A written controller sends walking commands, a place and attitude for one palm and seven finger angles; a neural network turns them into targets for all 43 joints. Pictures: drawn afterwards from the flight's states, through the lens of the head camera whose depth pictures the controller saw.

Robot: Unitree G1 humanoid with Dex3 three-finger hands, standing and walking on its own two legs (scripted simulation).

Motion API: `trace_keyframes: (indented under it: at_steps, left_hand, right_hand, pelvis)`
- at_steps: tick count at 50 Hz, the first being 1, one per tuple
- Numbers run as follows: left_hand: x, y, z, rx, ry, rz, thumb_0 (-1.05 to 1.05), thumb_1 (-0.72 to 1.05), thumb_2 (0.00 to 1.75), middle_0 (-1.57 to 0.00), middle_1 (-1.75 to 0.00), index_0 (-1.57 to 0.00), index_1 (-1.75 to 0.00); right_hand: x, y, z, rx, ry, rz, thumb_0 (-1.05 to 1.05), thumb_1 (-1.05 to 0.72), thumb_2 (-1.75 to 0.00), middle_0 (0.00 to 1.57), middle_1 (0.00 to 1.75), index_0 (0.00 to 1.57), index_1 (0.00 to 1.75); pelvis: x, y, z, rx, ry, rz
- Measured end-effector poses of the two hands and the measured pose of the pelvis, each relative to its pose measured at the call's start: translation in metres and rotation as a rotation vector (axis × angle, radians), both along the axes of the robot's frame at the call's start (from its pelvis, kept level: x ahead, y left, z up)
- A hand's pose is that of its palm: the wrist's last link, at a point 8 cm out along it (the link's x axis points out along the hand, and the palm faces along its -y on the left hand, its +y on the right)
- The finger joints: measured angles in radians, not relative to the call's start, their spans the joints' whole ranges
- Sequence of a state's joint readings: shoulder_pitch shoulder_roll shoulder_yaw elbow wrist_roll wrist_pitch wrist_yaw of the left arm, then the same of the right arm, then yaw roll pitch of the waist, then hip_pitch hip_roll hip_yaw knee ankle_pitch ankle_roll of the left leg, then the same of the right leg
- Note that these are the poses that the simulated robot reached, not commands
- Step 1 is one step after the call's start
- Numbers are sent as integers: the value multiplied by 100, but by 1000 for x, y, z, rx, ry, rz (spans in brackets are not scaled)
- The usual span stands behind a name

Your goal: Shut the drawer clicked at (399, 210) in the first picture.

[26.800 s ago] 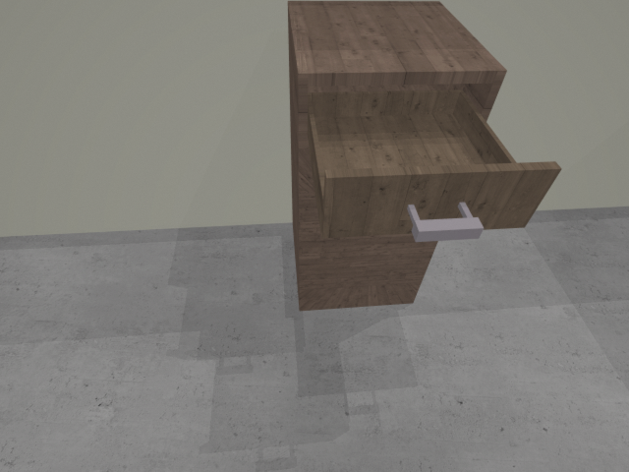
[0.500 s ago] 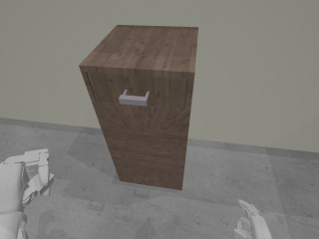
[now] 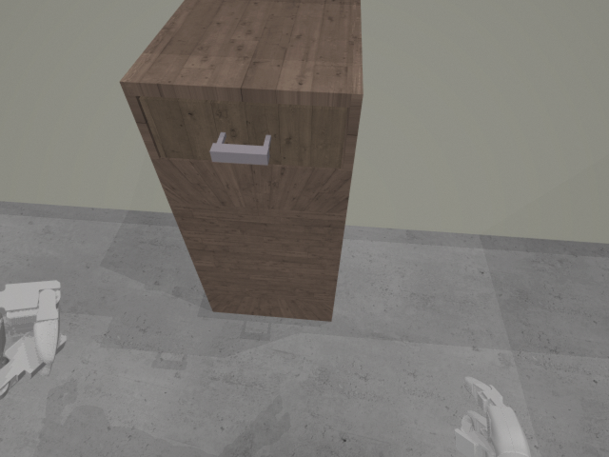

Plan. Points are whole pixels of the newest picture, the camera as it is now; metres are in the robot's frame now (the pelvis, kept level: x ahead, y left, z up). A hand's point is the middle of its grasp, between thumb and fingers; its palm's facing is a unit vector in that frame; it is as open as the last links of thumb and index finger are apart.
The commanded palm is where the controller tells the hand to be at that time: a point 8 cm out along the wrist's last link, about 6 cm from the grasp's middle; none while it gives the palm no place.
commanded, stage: step back with the hand held close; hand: left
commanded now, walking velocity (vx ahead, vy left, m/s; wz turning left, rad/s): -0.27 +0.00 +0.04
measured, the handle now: (242, 146) +0.64 +0.17 +0.03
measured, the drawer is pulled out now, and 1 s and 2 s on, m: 0.00 0.00 0.00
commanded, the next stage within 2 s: stop stepping back and stand still in 0.68 s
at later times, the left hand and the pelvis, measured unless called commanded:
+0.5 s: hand out of the picture +0.11 +0.28 +0.17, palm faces +0.40 -0.77 -0.50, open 3.3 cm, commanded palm +0.05 +0.30 +0.18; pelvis -0.07 +0.02 -0.01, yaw +3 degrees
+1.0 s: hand out of the picture -0.02 +0.28 +0.16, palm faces +0.53 -0.79 -0.31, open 3.2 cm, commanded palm -0.08 +0.30 +0.18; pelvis -0.19 +0.01 -0.01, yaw +3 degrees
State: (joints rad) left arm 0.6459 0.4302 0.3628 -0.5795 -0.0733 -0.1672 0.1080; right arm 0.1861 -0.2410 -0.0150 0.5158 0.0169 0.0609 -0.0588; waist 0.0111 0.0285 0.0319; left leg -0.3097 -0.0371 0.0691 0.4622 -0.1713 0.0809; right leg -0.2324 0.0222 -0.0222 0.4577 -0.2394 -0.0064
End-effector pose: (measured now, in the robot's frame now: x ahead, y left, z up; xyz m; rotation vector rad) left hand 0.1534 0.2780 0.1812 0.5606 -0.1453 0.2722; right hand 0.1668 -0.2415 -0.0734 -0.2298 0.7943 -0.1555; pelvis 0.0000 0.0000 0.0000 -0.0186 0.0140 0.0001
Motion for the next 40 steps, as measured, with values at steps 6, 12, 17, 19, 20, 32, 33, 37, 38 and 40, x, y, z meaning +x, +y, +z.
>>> trace_keyframes:
  at_steps: [6, 12, 17, 19, 20, 32, 33, 37, 38, 40]
  left_hand:
    - [-27, 9, -3, 4, -32, 30, 2, 89, 90, -141, -160, -141, -160]
    - [-48, 16, -13, -40, -59, 42, 2, 89, 90, -141, -160, -141, -160]
    - [-57, 21, -11, -25, -109, 18, 2, 88, 90, -141, -160, -141, -160]
    - [-61, 26, -6, 4, -127, 20, 2, 88, 90, -141, -160, -141, -160]
    - [-64, 28, -2, 19, -135, 25, 2, 88, 90, -141, -160, -141, -160]
    - [-91, 1, -15, 11, -75, -93, 2, 89, 90, -141, -160, -141, -160]
    - [-95, -6, -14, 15, -74, -125, 2, 89, 90, -141, -160, -141, -160]
    - [-130, -25, 4, 91, -105, -223, 2, 88, 90, -141, -160, -140, -160]
    - [-143, -26, 10, 115, -112, -229, 2, 88, 90, -141, -160, -140, -160]
    - [-172, -24, 21, 147, -136, -211, 2, 88, 90, -141, -160, -140, -160]
  right_hand:
    - [-14, 11, 1, 8, -54, 18, 1, -91, -90, 20, 30, 21, 30]
    - [-37, 18, 0, -18, -40, 39, 1, -91, -90, 20, 30, 21, 30]
    - [-56, 22, 1, -59, -20, 47, 1, -91, -90, 20, 30, 21, 30]
    - [-61, 24, 2, -66, -15, 55, 1, -91, -90, 20, 30, 21, 30]
    - [-63, 25, 2, -65, -13, 60, 1, -91, -90, 20, 30, 21, 30]
    - [-77, 32, -13, -5, -42, 136, 1, -90, -90, 20, 30, 21, 30]
    - [-83, 31, -14, 3, -47, 136, 1, -91, -90, 20, 30, 21, 30]
    - [-122, 23, -15, 38, -84, 109, 1, -91, -90, 20, 30, 21, 30]
    - [-133, 21, -14, 43, -89, 99, 1, -91, -90, 20, 30, 21, 30]
    - [-156, 15, -11, 47, -84, 67, 1, -91, -90, 20, 30, 21, 30]
  pelvis:
    - [-22, 6, -4, -14, -5, 6]
    - [-39, 11, -6, -35, -5, 17]
    - [-50, 17, -7, -46, -12, 39]
    - [-54, 18, -6, -53, -4, 60]
    - [-55, 18, -6, -56, 5, 67]
    - [-119, 6, -14, -30, 104, -16]
    - [-129, 4, -15, -37, 91, -14]
    - [-163, -5, -21, -53, 37, -7]
    - [-169, -7, -22, -61, 22, 2]
    - [-177, -11, -21, -63, 0, 20]
